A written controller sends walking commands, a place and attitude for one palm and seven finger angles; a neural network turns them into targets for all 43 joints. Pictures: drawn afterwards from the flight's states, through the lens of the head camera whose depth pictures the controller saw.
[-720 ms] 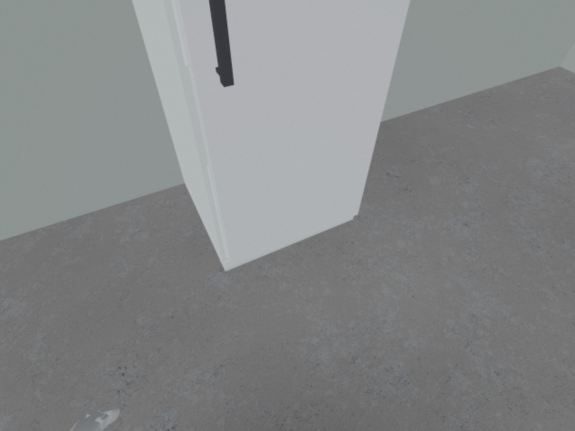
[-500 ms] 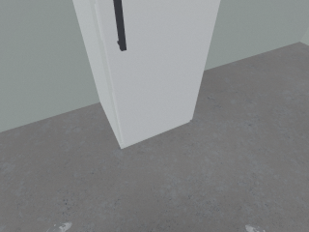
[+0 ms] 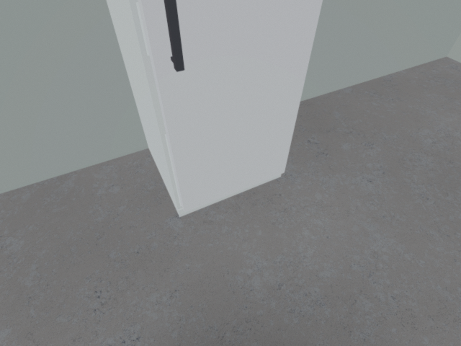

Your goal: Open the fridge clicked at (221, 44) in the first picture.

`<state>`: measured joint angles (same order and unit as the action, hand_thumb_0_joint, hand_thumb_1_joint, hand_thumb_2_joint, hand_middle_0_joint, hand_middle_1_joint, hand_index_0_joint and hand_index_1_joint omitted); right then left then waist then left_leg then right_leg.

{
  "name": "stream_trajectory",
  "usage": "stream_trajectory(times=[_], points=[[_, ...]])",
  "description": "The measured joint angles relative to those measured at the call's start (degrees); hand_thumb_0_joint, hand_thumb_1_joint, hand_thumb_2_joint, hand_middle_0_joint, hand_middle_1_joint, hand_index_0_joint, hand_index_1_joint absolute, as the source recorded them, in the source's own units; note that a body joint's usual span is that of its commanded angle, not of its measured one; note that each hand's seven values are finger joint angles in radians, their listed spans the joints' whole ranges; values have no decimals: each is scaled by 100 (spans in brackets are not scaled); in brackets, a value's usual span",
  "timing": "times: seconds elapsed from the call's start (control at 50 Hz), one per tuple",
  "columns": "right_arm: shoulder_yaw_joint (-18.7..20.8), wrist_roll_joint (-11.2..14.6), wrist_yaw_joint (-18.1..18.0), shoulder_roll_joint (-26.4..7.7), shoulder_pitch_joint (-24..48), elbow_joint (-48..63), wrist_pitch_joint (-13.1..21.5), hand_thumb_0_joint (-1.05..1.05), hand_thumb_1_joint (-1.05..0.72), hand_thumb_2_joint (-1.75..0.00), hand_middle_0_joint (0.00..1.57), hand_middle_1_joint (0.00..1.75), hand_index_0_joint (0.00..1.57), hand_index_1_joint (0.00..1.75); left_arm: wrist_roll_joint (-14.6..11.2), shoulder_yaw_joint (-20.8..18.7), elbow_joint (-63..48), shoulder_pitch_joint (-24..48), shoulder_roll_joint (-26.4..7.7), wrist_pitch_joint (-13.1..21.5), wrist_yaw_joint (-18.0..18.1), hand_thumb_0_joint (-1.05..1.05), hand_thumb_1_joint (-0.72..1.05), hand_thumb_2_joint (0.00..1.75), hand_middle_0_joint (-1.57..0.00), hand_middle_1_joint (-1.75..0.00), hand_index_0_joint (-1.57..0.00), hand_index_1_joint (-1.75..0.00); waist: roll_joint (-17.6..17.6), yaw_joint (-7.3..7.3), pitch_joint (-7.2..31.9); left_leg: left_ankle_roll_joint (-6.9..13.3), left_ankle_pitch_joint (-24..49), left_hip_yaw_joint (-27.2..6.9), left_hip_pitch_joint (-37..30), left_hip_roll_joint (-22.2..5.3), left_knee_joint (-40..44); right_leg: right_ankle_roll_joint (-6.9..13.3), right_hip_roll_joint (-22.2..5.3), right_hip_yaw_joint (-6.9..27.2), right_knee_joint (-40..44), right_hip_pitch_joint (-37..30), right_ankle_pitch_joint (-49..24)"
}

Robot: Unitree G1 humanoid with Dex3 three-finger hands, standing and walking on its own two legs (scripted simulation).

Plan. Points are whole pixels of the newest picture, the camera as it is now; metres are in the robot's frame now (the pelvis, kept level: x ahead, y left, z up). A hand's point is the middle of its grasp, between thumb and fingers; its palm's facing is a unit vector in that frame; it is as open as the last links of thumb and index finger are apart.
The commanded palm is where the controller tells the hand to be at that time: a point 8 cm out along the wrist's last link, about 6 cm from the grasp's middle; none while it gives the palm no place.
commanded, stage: stand and wait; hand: left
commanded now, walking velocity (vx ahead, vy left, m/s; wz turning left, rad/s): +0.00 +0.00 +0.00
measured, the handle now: out of the picture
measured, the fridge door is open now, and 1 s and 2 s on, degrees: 0 0 0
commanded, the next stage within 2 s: look at it before walking up in 0.16 s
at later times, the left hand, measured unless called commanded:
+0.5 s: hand out of the picture +0.08 +0.24 -0.15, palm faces -0.05 -0.94 -0.33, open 7.4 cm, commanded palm none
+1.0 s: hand out of the picture +0.08 +0.24 -0.16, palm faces +0.01 -0.94 -0.34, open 7.4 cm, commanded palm none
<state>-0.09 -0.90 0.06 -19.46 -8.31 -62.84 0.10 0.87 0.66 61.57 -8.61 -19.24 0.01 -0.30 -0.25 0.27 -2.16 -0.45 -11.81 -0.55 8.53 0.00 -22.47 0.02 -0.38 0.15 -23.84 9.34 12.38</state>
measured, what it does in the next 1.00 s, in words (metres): stands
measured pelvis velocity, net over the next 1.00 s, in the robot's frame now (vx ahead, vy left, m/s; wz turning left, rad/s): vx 0.00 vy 0.00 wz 0.04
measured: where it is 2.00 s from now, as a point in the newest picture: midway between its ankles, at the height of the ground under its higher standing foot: outside the picture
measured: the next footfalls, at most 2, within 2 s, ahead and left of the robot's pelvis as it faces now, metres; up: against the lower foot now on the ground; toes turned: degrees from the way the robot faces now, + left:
right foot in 1.84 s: +0.02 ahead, -0.08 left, +0.00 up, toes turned +23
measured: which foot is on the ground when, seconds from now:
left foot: down 0.00-1.00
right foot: down 0.00-1.00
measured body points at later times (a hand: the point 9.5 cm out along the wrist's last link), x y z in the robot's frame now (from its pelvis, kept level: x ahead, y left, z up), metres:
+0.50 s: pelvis +0.00 +0.00 +0.00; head +0.01 +0.00 +0.45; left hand +0.08 +0.29 -0.13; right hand +0.07 -0.30 -0.13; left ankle +0.01 +0.13 -0.74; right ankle +0.01 -0.12 -0.74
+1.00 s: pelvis +0.00 +0.00 +0.00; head +0.01 +0.00 +0.45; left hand +0.08 +0.29 -0.13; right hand +0.09 -0.28 -0.14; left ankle +0.01 +0.13 -0.74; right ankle +0.01 -0.12 -0.74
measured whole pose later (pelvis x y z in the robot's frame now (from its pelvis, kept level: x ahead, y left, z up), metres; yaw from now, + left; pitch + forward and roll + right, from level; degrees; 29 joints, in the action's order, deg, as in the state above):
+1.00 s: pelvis +0.00 +0.00 +0.00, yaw +2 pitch -1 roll +0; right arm 0.1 -0.8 -0.1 -18.2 -7.4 -61.5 -0.9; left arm 0.9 -0.1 59.9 -7.0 -18.0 -0.8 0.9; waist -0.2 0.6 -2.2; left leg -0.4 -12.8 -2.5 11.0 0.8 -25.1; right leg -0.3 -1.3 -1.9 -25.8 10.5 14.0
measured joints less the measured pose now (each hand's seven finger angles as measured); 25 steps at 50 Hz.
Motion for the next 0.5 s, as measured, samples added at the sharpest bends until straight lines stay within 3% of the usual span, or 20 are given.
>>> stream_trajectory(times=[0.5], points=[[-7, 2, 9, 25, 77, -77, 50, 0, -91, -90, 20, 30, 20, 30, 8, -7, 42, 116, 13, 46, -4, 0, 91, 90, -21, -30, -20, -30, 26, 11, 25, -11, 70, 12, -4, -21, 122, 6, 20, 13, 140, -6, -86]])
